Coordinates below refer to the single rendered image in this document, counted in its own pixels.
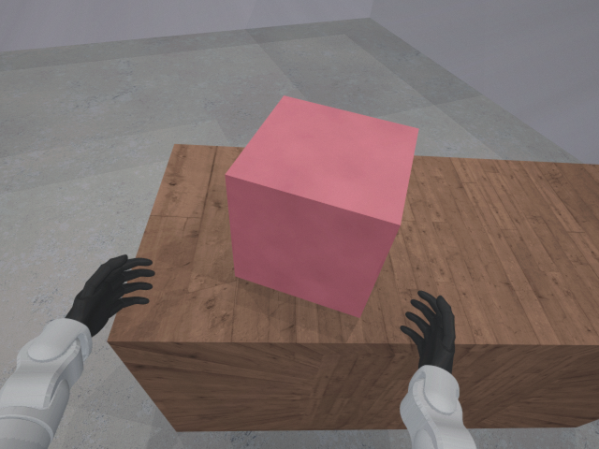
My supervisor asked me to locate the right robot forearm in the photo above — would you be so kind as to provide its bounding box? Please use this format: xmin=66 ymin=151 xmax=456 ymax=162
xmin=400 ymin=365 xmax=476 ymax=449

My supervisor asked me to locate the pedestal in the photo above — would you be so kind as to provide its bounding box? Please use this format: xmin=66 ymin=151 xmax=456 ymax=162
xmin=107 ymin=144 xmax=599 ymax=432

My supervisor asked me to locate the robot right hand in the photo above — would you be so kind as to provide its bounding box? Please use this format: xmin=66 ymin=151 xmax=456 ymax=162
xmin=400 ymin=291 xmax=456 ymax=374

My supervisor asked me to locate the robot left hand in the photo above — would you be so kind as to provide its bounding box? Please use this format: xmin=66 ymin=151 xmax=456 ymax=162
xmin=65 ymin=254 xmax=155 ymax=337

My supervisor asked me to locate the carton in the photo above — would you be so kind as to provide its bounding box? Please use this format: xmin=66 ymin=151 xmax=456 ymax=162
xmin=225 ymin=95 xmax=419 ymax=318

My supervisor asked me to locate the left robot forearm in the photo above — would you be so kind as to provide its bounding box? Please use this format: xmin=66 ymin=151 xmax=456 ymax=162
xmin=0 ymin=318 xmax=93 ymax=449

